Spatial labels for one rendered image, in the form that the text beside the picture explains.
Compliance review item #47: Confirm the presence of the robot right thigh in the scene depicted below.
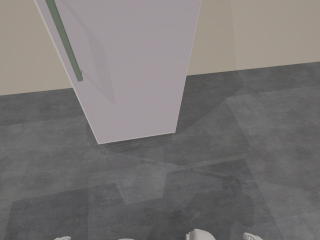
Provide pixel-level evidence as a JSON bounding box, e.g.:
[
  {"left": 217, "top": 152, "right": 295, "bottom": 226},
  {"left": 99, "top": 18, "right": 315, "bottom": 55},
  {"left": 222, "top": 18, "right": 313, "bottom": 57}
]
[{"left": 185, "top": 229, "right": 216, "bottom": 240}]

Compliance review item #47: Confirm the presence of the fridge door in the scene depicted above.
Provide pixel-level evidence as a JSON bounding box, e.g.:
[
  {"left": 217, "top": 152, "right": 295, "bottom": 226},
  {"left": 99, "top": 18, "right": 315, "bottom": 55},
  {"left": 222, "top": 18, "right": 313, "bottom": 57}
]
[{"left": 36, "top": 0, "right": 201, "bottom": 143}]

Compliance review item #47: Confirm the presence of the handle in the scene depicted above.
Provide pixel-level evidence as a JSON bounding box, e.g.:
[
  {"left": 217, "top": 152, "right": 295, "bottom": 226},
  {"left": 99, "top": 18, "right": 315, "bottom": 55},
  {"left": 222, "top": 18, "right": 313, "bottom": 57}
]
[{"left": 45, "top": 0, "right": 83, "bottom": 82}]

